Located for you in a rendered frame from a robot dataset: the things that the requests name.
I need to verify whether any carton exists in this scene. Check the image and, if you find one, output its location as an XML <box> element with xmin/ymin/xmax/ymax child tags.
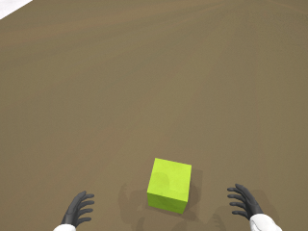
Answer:
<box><xmin>147</xmin><ymin>158</ymin><xmax>192</xmax><ymax>214</ymax></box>

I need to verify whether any right robot forearm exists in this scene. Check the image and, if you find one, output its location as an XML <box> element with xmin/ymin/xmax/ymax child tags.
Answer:
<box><xmin>249</xmin><ymin>214</ymin><xmax>282</xmax><ymax>231</ymax></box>

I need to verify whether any robot left hand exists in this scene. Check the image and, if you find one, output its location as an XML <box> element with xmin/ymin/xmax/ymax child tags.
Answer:
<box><xmin>60</xmin><ymin>191</ymin><xmax>94</xmax><ymax>228</ymax></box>

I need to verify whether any robot right hand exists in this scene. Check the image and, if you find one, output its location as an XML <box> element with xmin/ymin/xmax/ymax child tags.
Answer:
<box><xmin>227</xmin><ymin>183</ymin><xmax>264</xmax><ymax>220</ymax></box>

